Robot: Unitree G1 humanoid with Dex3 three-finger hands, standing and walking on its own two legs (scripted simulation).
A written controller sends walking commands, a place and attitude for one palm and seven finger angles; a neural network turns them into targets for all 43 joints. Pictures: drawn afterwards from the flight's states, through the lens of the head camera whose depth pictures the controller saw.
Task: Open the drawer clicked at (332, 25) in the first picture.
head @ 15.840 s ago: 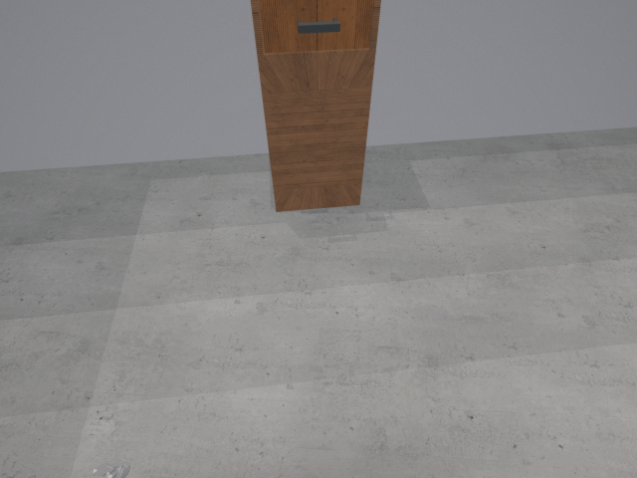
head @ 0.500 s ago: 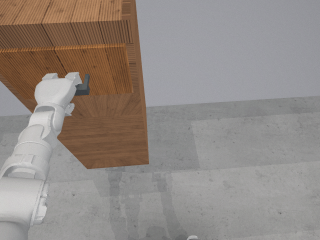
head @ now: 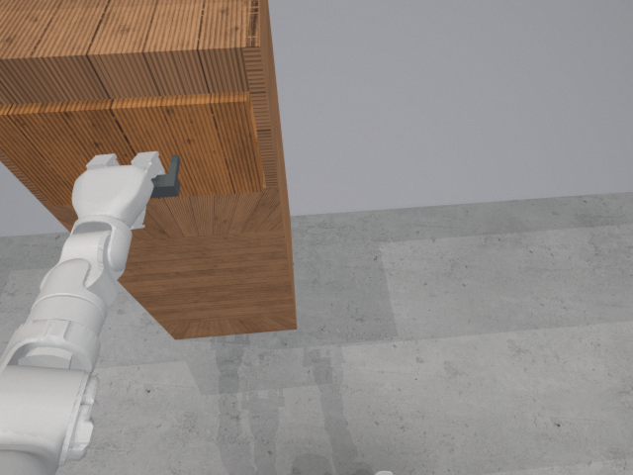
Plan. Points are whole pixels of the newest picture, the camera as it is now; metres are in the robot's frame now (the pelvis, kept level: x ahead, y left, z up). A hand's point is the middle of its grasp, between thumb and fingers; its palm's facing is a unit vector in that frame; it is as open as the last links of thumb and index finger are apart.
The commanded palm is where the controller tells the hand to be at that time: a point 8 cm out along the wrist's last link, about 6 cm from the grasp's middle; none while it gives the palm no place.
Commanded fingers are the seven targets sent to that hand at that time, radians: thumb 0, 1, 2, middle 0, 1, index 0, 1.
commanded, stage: pull the drawer open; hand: left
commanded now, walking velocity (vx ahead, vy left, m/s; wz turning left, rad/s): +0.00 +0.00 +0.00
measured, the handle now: (134, 176) +0.50 +0.25 +0.06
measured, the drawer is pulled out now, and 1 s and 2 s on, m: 0.01 0.15 0.27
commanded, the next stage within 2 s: none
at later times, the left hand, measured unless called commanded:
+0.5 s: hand (126, 256) +0.39 +0.25 +0.03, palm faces -0.03 -0.05 -1.00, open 5.7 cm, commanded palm +0.34 +0.25 +0.09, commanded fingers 0.00 0.90 0.90 -0.40 -1.35 -0.40 -1.35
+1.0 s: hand (115, 313) +0.31 +0.24 +0.03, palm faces -0.01 -0.05 -1.00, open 5.6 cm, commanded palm +0.28 +0.24 +0.09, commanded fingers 0.00 0.90 0.90 -0.40 -1.35 -0.40 -1.35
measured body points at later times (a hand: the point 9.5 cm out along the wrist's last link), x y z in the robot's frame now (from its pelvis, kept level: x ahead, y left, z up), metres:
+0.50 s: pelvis +0.01 +0.00 +0.01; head +0.06 -0.02 +0.45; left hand +0.38 +0.24 +0.09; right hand +0.13 -0.26 -0.12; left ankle -0.04 +0.10 -0.71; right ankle +0.00 -0.13 -0.71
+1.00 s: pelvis +0.00 -0.02 +0.01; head +0.04 -0.05 +0.46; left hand +0.30 +0.24 +0.09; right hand +0.17 -0.26 -0.12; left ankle -0.04 +0.10 -0.71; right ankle +0.00 -0.13 -0.71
